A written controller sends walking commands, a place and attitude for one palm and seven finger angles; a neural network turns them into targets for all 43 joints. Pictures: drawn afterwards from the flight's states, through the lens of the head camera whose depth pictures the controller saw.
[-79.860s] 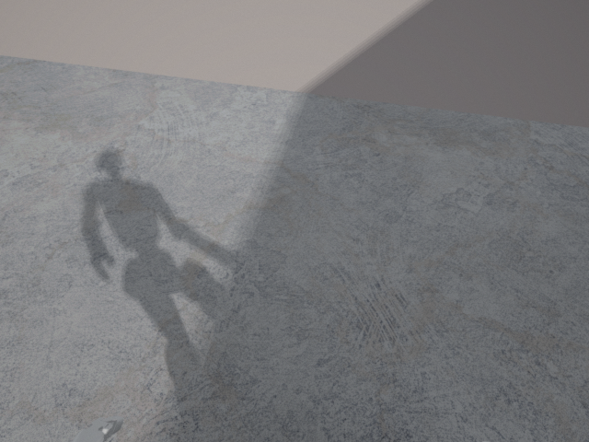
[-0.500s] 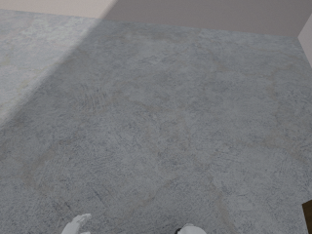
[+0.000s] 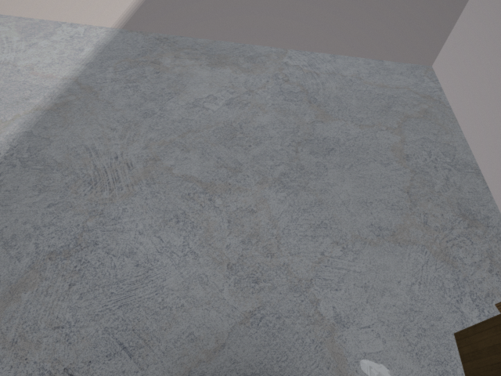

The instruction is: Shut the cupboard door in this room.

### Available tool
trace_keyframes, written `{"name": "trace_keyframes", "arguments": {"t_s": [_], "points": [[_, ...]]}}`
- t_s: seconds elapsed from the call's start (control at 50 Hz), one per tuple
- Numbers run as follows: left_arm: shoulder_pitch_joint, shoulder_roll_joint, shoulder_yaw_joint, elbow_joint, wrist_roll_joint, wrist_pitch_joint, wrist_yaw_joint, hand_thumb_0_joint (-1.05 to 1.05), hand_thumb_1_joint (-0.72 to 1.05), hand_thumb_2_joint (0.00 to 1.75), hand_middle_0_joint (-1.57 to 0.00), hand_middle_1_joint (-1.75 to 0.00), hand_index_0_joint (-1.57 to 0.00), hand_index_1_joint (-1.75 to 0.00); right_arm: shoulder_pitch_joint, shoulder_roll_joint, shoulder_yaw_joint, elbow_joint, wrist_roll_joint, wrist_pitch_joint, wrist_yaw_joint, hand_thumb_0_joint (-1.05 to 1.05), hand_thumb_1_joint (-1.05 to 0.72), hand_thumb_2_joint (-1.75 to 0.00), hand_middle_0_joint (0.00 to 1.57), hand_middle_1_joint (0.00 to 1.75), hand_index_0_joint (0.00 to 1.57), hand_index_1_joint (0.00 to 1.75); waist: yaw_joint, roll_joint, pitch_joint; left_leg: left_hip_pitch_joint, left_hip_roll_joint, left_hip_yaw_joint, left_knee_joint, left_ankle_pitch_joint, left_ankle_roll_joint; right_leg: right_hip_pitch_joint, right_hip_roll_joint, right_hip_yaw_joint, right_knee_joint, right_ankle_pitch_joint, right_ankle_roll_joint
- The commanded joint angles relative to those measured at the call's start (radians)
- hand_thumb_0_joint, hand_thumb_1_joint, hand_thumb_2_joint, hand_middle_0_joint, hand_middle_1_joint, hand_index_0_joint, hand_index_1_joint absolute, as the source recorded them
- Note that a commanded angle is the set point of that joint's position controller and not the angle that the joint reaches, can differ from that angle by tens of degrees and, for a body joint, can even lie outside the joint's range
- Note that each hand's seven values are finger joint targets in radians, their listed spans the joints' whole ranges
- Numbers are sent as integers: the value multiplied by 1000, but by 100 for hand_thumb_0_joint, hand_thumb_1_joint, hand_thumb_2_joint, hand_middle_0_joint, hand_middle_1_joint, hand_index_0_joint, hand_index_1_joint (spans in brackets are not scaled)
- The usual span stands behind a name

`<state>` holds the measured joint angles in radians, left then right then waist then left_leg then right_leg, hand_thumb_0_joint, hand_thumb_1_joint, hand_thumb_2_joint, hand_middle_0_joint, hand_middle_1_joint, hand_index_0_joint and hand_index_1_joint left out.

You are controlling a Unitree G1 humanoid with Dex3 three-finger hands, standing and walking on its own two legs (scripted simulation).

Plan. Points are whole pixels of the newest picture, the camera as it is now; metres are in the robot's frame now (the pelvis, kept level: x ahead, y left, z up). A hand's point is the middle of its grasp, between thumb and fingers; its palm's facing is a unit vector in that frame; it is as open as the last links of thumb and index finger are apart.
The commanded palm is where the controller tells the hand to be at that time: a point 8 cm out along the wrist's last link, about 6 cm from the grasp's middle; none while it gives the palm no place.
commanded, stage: turn to face it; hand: left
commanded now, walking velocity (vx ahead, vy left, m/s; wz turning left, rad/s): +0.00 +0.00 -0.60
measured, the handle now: out of the picture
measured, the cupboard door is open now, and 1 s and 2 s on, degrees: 20 20 20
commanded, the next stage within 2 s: take the last steps up to it in 1.98 s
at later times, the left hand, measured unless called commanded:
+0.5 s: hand (179, 357) +0.17 +0.14 -0.15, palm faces -0.28 -0.92 -0.28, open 7.4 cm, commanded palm none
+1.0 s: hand (203, 315) +0.24 +0.11 -0.15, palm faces -0.55 -0.80 -0.23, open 7.4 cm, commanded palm none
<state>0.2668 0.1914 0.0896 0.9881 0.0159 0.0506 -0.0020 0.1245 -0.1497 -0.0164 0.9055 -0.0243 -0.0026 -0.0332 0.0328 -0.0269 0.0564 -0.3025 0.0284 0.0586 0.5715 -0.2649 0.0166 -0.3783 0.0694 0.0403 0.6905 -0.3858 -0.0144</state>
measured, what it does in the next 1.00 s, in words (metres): steps on the spot, turning right: right foot, then left foot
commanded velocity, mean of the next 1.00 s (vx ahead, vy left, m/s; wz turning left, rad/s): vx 0.00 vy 0.00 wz -0.60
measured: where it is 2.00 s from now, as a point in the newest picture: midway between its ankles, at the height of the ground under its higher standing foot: outside the picture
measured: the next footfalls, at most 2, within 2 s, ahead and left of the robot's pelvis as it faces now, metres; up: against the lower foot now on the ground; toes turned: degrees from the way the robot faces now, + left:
right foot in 0.34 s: +0.03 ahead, -0.15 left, +0.00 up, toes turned -18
left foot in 0.70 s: +0.14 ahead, +0.08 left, +0.00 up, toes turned -22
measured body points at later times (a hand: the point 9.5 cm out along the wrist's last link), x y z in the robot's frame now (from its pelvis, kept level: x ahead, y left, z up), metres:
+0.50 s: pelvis +0.02 -0.03 +0.00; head +0.06 -0.06 +0.45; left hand +0.18 +0.19 -0.13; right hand +0.00 -0.31 -0.15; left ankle +0.04 +0.11 -0.66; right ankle -0.01 -0.14 -0.73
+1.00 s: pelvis +0.04 -0.01 +0.01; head +0.08 -0.03 +0.45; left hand +0.27 +0.15 -0.13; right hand -0.06 -0.25 -0.13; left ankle +0.11 +0.10 -0.73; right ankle -0.05 -0.11 -0.69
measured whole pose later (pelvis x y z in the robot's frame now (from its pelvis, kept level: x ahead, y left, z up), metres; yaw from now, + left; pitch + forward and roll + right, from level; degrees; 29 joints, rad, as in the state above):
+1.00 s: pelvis +0.04 -0.01 +0.01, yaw -36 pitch +1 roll -2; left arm 0.16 0.26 0.10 0.88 0.02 0.08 -0.05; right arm 0.23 -0.20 -0.02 0.88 -0.04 0.02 -0.03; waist -0.01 0.02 0.09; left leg -0.25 0.16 0.19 0.54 -0.29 -0.02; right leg -0.39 -0.02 -0.06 0.85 -0.44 0.04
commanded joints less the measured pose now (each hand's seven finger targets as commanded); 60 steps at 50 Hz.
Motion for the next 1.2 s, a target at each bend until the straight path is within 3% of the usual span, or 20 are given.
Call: {"name": "trace_keyframes", "arguments": {"t_s": [0.0,0.08,0.22,0.26,0.28,0.32,0.34,0.44,0.58,0.64,0.68,0.72,0.78,0.94,1.0,1.02,1.04,1.06,1.1,1.18], "points": [[-30,119,37,-114,15,-10,-13,0,90,90,-20,-30,-20,-30,69,-216,-49,-65,-10,-5,-22,0,-90,-90,20,30,20,30,-28,185,-34,139,358,-253,-297,294,148,-203,-72,-4,433,-102,50],[-35,95,28,-134,7,7,-27,0,90,90,-20,-30,-20,-30,48,-211,-52,-77,-10,0,-19,0,-90,-90,20,30,20,30,-21,182,-58,179,293,-73,-241,368,125,-175,-97,-54,378,-40,74],[-96,89,13,-181,11,-6,-33,0,90,90,-20,-30,-20,-30,110,-254,-80,-53,-9,10,-1,0,-90,-90,20,30,20,30,-62,234,-74,190,322,20,-137,407,102,-14,-75,-146,55,-2,53],[-40,104,19,-171,9,-10,-33,0,90,90,-20,-30,-20,-30,74,-268,-84,-62,-5,14,3,0,-90,-90,20,30,20,30,-21,219,-87,134,308,60,-54,338,58,100,-72,-152,-82,116,36],[19,138,25,-154,12,-20,-31,0,90,90,-20,-30,-20,-30,63,-263,-86,-69,1,15,8,0,-90,-90,20,30,20,30,13,150,-120,74,267,99,68,278,14,220,-85,-129,-204,234,20],[116,318,54,-130,14,-43,-3,0,90,90,-20,-30,-20,-30,8,-154,-56,-144,10,21,17,0,-90,-90,20,30,20,30,63,-282,-128,-292,36,101,505,-390,-85,378,-453,394,-336,769,-164],[123,327,51,-131,6,-37,9,0,90,90,-20,-30,-20,-30,14,-177,-53,-141,12,35,8,0,-90,-90,20,30,20,30,58,-210,-137,-307,63,-30,610,-370,-74,344,-481,373,-341,677,-220],[-62,225,26,-188,8,-34,21,0,90,90,-20,-30,-20,-30,39,-180,-53,-97,10,30,13,0,-90,-90,20,30,20,30,-22,-122,-133,-258,75,-48,545,-160,-100,263,-308,191,-292,624,-167],[-73,257,36,-186,17,-23,9,0,90,90,-20,-30,-20,-30,58,-162,-53,-109,17,27,13,0,-90,-90,20,30,20,30,-24,-125,-102,-98,12,-22,216,-157,-92,148,-286,288,-298,435,-165],[-122,225,32,-195,5,-12,7,0,90,90,-20,-30,-20,-30,165,-182,-54,-79,19,9,5,0,-90,-90,20,30,20,30,-81,-92,-117,149,9,-30,-97,29,-81,-5,-211,266,-208,318,-79],[-92,123,10,-225,-9,-5,-6,0,90,90,-20,-30,-20,-30,214,-345,-80,-85,-2,-6,-5,0,-90,-90,20,30,20,30,-85,386,-127,254,416,-441,-317,106,71,-221,7,1,194,-224,41],[-103,161,19,-226,5,-6,-16,0,90,90,-20,-30,-20,-30,144,-306,-62,-113,-10,-4,-9,0,-90,-90,20,30,20,30,-54,201,-62,104,427,-385,-313,167,148,-188,-76,27,435,-164,43],[-89,147,27,-186,8,7,-34,0,90,90,-20,-30,-20,-30,79,-253,-49,-124,-12,-5,-14,0,-90,-90,20,30,20,30,-29,217,-67,135,311,-149,-247,354,105,-187,-90,-12,502,-70,69],[-145,99,7,-212,4,2,-43,0,90,90,-20,-30,-20,-30,150,-275,-76,-73,-11,7,-4,0,-90,-90,20,30,20,30,-73,256,-112,219,322,-15,-153,404,106,-40,-74,-127,96,-61,58],[-61,123,13,-187,3,-11,-38,0,90,90,-20,-30,-20,-30,120,-290,-86,-73,0,11,5,0,-90,-90,20,30,20,30,-23,216,-137,131,304,50,-15,356,38,170,-61,-143,-179,150,29],[10,187,23,-165,9,-22,-30,0,90,90,-20,-30,-20,-30,114,-265,-83,-83,10,13,13,0,-90,-90,20,30,20,30,9,88,-158,18,250,90,121,219,-18,318,-128,-51,-303,276,1],[61,302,44,-152,19,-36,-15,0,90,90,-20,-30,-20,-30,78,-171,-60,-128,14,15,16,0,-90,-90,20,30,20,30,43,-264,-127,-265,91,150,355,-300,-86,438,-390,309,-382,551,-94],[93,332,48,-141,5,-31,-1,0,90,90,-20,-30,-20,-30,26,-192,-55,-150,9,29,8,0,-90,-90,20,30,20,30,62,-261,-123,-323,58,19,529,-393,-86,366,-472,390,-358,704,-185],[-6,276,41,-165,7,-30,13,0,90,90,-20,-30,-20,-30,25,-184,-58,-133,10,36,5,0,-90,-90,20,30,20,30,10,-222,-67,-384,86,-69,619,-260,-85,298,-391,337,-386,465,-192],[-73,224,19,-187,4,-37,15,0,90,90,-20,-30,-20,-30,57,-187,-56,-97,7,34,17,0,-90,-90,20,30,20,30,-32,-122,-105,-275,72,-46,530,-128,-108,259,-289,188,-311,606,-162]]}}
